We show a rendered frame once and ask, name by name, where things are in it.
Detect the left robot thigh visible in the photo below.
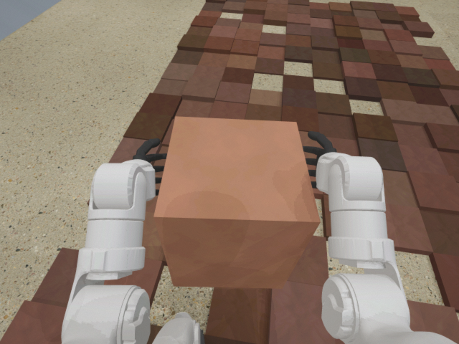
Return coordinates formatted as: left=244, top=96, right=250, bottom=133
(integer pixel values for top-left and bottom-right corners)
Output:
left=152, top=317, right=200, bottom=344

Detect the robot right hand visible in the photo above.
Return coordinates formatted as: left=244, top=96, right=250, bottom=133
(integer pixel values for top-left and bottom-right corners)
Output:
left=303, top=131, right=337, bottom=188

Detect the left robot shin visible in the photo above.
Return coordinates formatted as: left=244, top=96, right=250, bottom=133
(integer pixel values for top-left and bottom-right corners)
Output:
left=175, top=312, right=192, bottom=319

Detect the robot right upper arm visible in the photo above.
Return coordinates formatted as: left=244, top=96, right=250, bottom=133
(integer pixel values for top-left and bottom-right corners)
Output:
left=321, top=273, right=457, bottom=344

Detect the robot right forearm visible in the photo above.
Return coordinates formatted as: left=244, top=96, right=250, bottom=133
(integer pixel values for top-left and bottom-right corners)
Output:
left=316, top=152, right=410, bottom=318

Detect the robot left forearm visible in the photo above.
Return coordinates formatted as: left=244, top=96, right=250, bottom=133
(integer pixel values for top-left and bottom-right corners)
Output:
left=62, top=159, right=156, bottom=335

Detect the robot left hand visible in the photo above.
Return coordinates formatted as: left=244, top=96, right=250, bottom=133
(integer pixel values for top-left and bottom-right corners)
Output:
left=133, top=138, right=167, bottom=196

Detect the robot left upper arm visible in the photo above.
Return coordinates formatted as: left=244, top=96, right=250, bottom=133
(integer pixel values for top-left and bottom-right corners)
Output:
left=62, top=285, right=151, bottom=344

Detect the carton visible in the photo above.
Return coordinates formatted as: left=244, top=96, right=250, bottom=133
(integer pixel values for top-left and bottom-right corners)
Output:
left=153, top=116, right=321, bottom=289

